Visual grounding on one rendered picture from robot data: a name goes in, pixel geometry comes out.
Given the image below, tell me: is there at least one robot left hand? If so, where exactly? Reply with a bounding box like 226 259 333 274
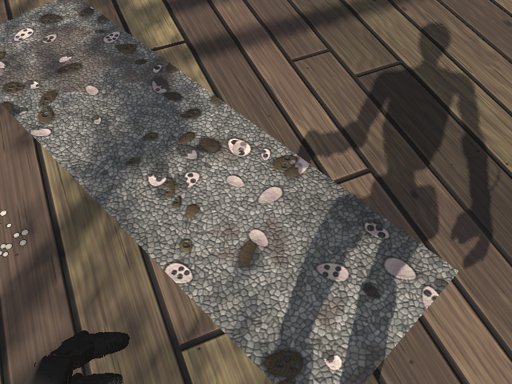
27 330 130 384

